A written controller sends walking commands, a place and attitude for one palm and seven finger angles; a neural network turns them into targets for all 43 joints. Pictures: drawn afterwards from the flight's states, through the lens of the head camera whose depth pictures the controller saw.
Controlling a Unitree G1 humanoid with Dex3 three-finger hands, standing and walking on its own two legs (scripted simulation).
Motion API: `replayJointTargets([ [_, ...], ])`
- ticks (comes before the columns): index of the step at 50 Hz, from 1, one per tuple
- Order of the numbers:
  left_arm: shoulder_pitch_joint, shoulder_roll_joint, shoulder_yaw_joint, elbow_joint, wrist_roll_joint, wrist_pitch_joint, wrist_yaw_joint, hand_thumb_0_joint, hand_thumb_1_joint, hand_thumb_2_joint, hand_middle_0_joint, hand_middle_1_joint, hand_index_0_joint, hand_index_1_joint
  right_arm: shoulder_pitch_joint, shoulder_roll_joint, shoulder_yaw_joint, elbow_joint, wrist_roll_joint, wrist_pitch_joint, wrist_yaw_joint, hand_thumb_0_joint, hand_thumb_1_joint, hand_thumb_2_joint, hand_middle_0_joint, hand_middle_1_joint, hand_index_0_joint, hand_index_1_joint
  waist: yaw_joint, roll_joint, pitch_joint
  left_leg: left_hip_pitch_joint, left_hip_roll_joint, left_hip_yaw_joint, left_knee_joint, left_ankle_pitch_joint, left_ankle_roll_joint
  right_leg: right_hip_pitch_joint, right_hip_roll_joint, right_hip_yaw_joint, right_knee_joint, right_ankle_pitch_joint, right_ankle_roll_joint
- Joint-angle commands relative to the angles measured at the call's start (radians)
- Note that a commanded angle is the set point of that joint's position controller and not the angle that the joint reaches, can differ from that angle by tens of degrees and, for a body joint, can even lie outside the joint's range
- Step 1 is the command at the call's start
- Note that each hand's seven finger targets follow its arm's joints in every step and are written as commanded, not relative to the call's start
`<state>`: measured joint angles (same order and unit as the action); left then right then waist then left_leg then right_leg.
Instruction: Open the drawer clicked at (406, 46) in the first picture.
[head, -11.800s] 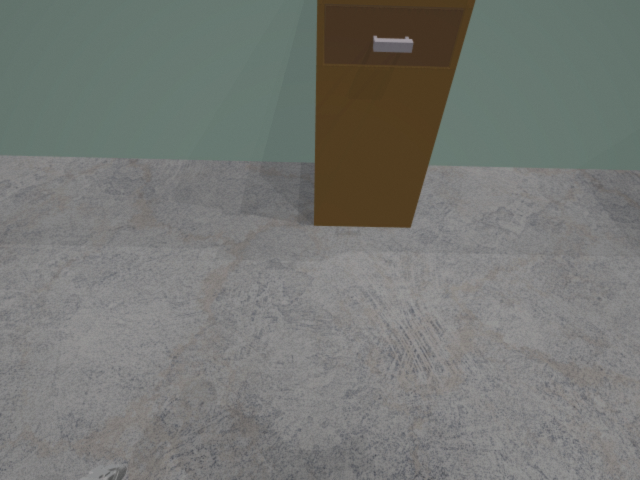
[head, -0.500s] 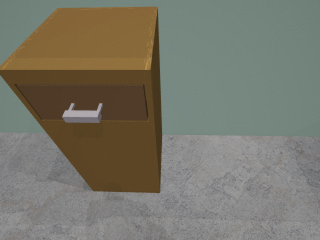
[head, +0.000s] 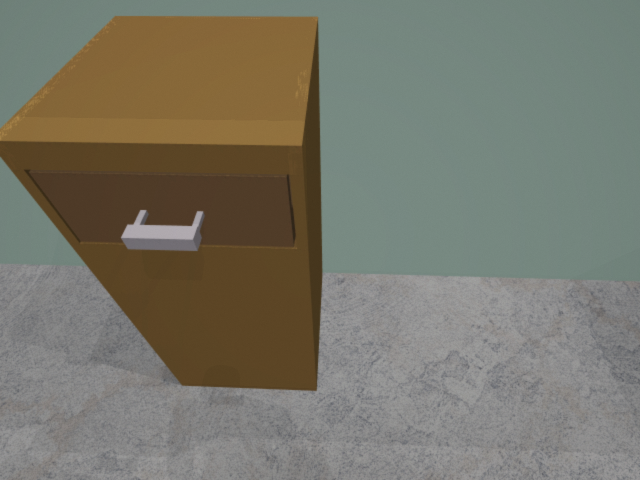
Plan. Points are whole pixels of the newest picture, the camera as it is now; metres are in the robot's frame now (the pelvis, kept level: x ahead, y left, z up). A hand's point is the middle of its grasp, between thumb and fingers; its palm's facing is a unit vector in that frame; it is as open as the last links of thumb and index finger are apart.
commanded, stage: look again from close up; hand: left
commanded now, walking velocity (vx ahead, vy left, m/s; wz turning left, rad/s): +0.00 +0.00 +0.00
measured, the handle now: (166, 227) +0.46 +0.27 +0.03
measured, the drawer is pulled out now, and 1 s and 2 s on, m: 0.00 0.00 0.00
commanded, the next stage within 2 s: shuffle to correct the standing spot in 0.34 s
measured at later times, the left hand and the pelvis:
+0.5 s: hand out of the picture -0.02 +0.17 -0.17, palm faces +0.04 -0.98 -0.19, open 7.3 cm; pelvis -0.01 +0.01 +0.00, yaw +0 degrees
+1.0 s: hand out of the picture -0.03 +0.20 -0.17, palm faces +0.03 -0.98 -0.20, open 7.3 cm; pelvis -0.03 +0.03 +0.00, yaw +0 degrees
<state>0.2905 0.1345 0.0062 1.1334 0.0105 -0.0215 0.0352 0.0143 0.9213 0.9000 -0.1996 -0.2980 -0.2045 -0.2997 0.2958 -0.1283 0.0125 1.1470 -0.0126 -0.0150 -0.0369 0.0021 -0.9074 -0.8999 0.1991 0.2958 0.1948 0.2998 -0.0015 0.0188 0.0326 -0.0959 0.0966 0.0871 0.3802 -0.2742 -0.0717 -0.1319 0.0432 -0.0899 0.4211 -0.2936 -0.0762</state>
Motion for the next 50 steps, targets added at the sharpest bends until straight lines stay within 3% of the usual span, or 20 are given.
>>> replayJointTargets([
  [1,0.073,0.097,0.014,-0.024,-0.003,-0.015,0.005,0.0,0.9,0.9,-0.2,-0.3,-0.2,-0.3,0.099,-0.071,-0.012,-0.011,-0.001,-0.005,-0.007,0.0,-0.9,-0.9,0.2,0.3,0.2,0.3,0.002,-0.025,0.021,-0.024,0.024,-0.023,-0.022,0.208,0.067,-0.001,-0.144,0.122,-0.066,0.433,0.026],
  [9,0.084,0.093,0.012,-0.019,-0.003,-0.016,0.003,0.0,0.9,0.9,-0.2,-0.3,-0.2,-0.3,0.101,-0.069,-0.013,-0.008,-0.001,-0.008,-0.007,0.0,-0.9,-0.9,0.2,0.3,0.2,0.3,0.004,-0.012,0.018,-0.011,0.028,-0.026,-0.027,0.219,0.071,-0.01,-0.145,0.117,-0.067,0.405,0.023],
  [16,0.084,0.081,0.01,-0.016,-0.002,-0.013,0.003,0.0,0.9,0.9,-0.2,-0.3,-0.2,-0.3,0.107,-0.062,-0.011,-0.002,-0.002,-0.008,-0.007,0.0,-0.9,-0.9,0.2,0.3,0.2,0.3,0.005,-0.003,0.06,-0.031,0.029,-0.035,-0.048,0.186,0.074,-0.04,-0.137,0.118,-0.078,0.298,0.022],
  [22,0.093,0.078,0.011,-0.015,-0.002,-0.016,0.003,0.0,0.9,0.9,-0.2,-0.3,-0.2,-0.3,0.111,-0.062,-0.011,-0.002,-0.002,-0.011,-0.006,0.0,-0.9,-0.9,0.2,0.3,0.2,0.3,0.005,-0.022,0.036,-0.023,0.028,-0.038,-0.046,0.194,0.077,-0.029,-0.139,0.119,-0.075,0.314,0.022],
  [25,0.081,0.094,0.017,-0.033,0.0,-0.012,0.01,0.0,0.9,0.9,-0.2,-0.3,-0.2,-0.3,0.098,-0.066,-0.018,-0.018,0.002,-0.005,-0.006,0.0,-0.9,-0.9,0.2,0.3,0.2,0.3,0.008,0.002,0.038,-0.038,0.026,-0.037,-0.033,0.26,0.072,-0.03,-0.159,0.134,-0.046,0.428,0.017],
  [28,0.078,0.121,0.036,-0.057,0.002,-0.006,0.017,0.0,0.9,0.9,-0.2,-0.3,-0.2,-0.3,0.097,-0.084,-0.034,-0.044,0.001,0.007,-0.005,0.0,-0.9,-0.9,0.2,0.3,0.2,0.3,0.014,0.003,-0.022,-0.046,0.024,-0.024,0.029,0.318,0.067,-0.011,-0.187,0.15,0.02,0.541,0.004],
  [31,0.067,0.139,0.052,-0.076,0.006,0.005,0.02,0.0,0.9,0.9,-0.2,-0.3,-0.2,-0.3,0.081,-0.093,-0.048,-0.071,-0.001,0.025,-0.002,0.0,-0.9,-0.9,0.2,0.3,0.2,0.3,0.018,-0.035,-0.026,-0.085,0.01,-0.011,0.092,0.274,0.06,-0.023,-0.216,0.181,0.044,0.546,-0.013],
  [33,0.063,0.16,0.064,-0.083,0.008,0.011,0.02,0.0,0.9,0.9,-0.2,-0.3,-0.2,-0.3,0.073,-0.09,-0.057,-0.089,-0.001,0.036,0.001,0.0,-0.9,-0.9,0.2,0.3,0.2,0.3,0.02,-0.094,-0.031,-0.129,-0.017,0.003,0.156,0.182,0.053,-0.025,-0.269,0.232,0.019,0.537,-0.041],
  [35,0.036,0.155,0.061,-0.089,0.01,0.015,0.02,0.0,0.9,0.9,-0.2,-0.3,-0.2,-0.3,0.079,-0.065,-0.055,-0.091,0.002,0.037,0.003,0.0,-0.9,-0.9,0.2,0.3,0.2,0.3,0.004,-0.148,-0.023,-0.112,-0.03,-0.007,0.151,0.047,0.055,-0.084,-0.291,0.245,-0.023,0.412,-0.063],
  [36,0.007,0.14,0.056,-0.096,0.009,0.018,0.018,0.0,0.9,0.9,-0.2,-0.3,-0.2,-0.3,0.09,-0.058,-0.054,-0.085,0.001,0.034,0.005,0.0,-0.9,-0.9,0.2,0.3,0.2,0.3,-0.011,-0.135,0.0,-0.073,-0.025,-0.018,0.104,0.033,0.061,-0.161,-0.267,0.23,-0.034,0.281,-0.051],
  [37,-0.017,0.124,0.048,-0.104,0.009,0.018,0.012,0.0,0.9,0.9,-0.2,-0.3,-0.2,-0.3,0.107,-0.057,-0.051,-0.073,-0.001,0.026,0.008,0.0,-0.9,-0.9,0.2,0.3,0.2,0.3,-0.022,-0.099,0.014,-0.036,-0.01,-0.039,0.059,0.07,0.07,-0.214,-0.213,0.19,-0.027,0.155,-0.023],
  [38,-0.019,0.101,0.041,-0.104,0.008,0.017,0.006,0.0,0.9,0.9,-0.2,-0.3,-0.2,-0.3,0.108,-0.067,-0.045,-0.062,-0.006,0.014,0.009,0.0,-0.9,-0.9,0.2,0.3,0.2,0.3,-0.014,-0.03,0.027,-0.049,0.022,-0.072,0.001,0.098,0.087,-0.212,-0.153,0.144,-0.016,0.06,0.011],
  [39,-0.008,0.083,0.034,-0.094,0.007,0.014,0.002,0.0,0.9,0.9,-0.2,-0.3,-0.2,-0.3,0.092,-0.076,-0.039,-0.055,-0.009,0.003,0.009,0.0,-0.9,-0.9,0.2,0.3,0.2,0.3,0.002,0.009,0.038,-0.096,0.049,-0.106,-0.058,0.061,0.103,-0.171,-0.122,0.113,-0.015,0.015,0.033],
  [41,0.025,0.069,0.026,-0.071,0.011,0.01,-0.005,0.0,0.9,0.9,-0.2,-0.3,-0.2,-0.3,0.071,-0.092,-0.036,-0.048,-0.011,-0.007,0.01,0.0,-0.9,-0.9,0.2,0.3,0.2,0.3,0.014,0.026,0.042,-0.141,0.06,-0.13,-0.12,-0.096,0.111,-0.108,-0.109,0.095,-0.01,-0.004,0.039],
  [45,0.05,0.067,0.021,-0.06,0.017,0.012,-0.017,0.0,0.9,0.9,-0.2,-0.3,-0.2,-0.3,0.07,-0.112,-0.041,-0.041,-0.015,-0.001,0.013,0.0,-0.9,-0.9,0.2,0.3,0.2,0.3,0.016,0.065,0.104,-0.178,0.08,-0.165,-0.187,-0.308,0.127,-0.137,-0.086,0.064,0.028,-0.097,0.029],
  [47,0.064,0.062,0.021,-0.062,0.018,0.008,-0.02,0.0,0.9,0.9,-0.2,-0.3,-0.2,-0.3,0.072,-0.116,-0.043,-0.042,-0.014,-0.001,0.013,0.0,-0.9,-0.9,0.2,0.3,0.2,0.3,0.02,0.072,0.113,-0.193,0.085,-0.166,-0.183,-0.316,0.134,-0.137,-0.085,0.059,0.039,-0.084,0.029],
  [50,0.098,0.068,0.019,-0.049,0.014,-0.002,-0.017,0.0,0.9,0.9,-0.2,-0.3,-0.2,-0.3,0.077,-0.087,-0.036,-0.043,-0.009,-0.004,0.011,0.0,-0.9,-0.9,0.2,0.3,0.2,0.3,0.025,-0.013,0.122,-0.183,0.042,-0.111,-0.094,-0.167,0.121,-0.122,-0.112,0.116,-0.024,-0.033,0.021],
])
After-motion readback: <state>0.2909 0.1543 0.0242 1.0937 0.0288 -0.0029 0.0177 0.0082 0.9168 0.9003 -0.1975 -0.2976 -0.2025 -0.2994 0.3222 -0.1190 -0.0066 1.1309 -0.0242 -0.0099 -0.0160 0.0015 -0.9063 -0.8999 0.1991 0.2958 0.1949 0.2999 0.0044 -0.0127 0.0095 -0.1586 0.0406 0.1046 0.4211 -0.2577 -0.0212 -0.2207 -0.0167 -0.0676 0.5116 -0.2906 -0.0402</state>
